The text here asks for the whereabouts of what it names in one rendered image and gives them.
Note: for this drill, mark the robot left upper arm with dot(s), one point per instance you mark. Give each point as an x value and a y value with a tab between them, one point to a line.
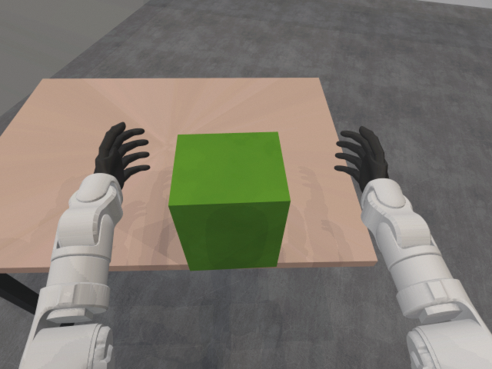
87	346

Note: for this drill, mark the robot right upper arm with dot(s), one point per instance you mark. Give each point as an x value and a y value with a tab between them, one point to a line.
462	344

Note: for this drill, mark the table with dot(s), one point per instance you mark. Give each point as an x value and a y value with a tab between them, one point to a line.
51	145

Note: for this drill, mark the carton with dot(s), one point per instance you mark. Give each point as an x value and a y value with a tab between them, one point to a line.
229	199

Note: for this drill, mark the right robot hand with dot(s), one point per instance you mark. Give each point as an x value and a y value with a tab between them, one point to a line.
371	164

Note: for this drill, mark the left robot forearm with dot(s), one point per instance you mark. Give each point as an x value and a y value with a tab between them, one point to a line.
77	280

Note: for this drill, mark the right robot forearm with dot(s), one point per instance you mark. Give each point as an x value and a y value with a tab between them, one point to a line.
426	288

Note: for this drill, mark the left robot hand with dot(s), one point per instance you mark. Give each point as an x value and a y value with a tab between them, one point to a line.
110	158

